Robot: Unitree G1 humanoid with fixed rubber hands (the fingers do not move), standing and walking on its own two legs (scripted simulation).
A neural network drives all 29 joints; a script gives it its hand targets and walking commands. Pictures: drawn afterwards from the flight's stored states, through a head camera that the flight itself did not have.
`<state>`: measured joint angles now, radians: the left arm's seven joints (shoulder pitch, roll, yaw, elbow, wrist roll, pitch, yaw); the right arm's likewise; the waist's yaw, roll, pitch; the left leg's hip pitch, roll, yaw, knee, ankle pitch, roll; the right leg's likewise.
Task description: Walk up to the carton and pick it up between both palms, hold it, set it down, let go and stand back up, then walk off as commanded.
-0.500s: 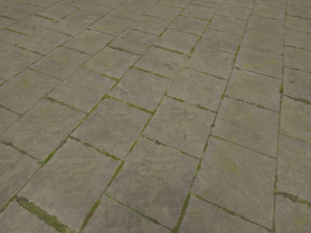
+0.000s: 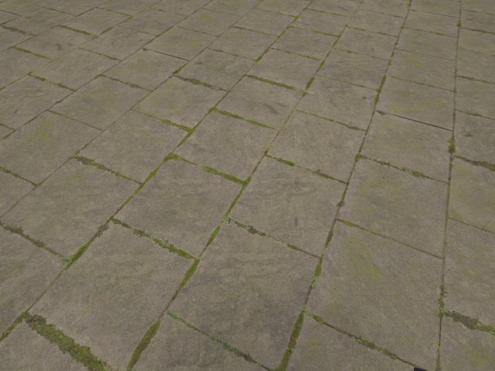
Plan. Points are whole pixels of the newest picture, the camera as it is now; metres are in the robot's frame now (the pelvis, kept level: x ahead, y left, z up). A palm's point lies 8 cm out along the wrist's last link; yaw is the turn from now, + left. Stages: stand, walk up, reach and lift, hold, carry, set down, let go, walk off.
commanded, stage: stand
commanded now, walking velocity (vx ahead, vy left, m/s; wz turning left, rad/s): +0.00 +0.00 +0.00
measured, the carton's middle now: out of the picture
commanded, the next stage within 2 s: none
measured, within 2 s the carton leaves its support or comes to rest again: neither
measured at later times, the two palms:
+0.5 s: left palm out of the picture +0.08 +0.29 -0.12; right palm out of the picture +0.08 -0.31 -0.11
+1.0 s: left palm out of the picture +0.08 +0.30 -0.12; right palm out of the picture +0.08 -0.30 -0.11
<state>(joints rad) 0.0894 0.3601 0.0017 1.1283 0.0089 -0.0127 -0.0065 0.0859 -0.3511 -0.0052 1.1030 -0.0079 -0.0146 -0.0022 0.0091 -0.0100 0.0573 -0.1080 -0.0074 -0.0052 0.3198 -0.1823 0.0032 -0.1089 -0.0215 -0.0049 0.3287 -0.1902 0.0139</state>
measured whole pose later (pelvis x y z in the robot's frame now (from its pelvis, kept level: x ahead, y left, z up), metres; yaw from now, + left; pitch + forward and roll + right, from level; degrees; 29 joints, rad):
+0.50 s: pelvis +0.00 +0.00 +0.00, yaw +0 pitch -2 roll +0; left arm 0.10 0.36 0.00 1.11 0.02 -0.01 0.00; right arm 0.10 -0.36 -0.01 1.10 -0.01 -0.01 0.00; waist 0.00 -0.01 0.06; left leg -0.10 0.00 -0.01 0.32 -0.19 0.00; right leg -0.10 -0.02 -0.01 0.33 -0.20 0.01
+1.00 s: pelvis +0.00 +0.00 +0.00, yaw +0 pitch -2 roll +0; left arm 0.10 0.36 0.01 1.10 0.02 -0.01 0.00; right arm 0.10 -0.36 -0.01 1.09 -0.01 -0.01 0.00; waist 0.01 0.00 0.05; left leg -0.10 0.00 -0.01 0.31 -0.18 -0.01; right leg -0.10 -0.01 -0.01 0.31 -0.18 0.01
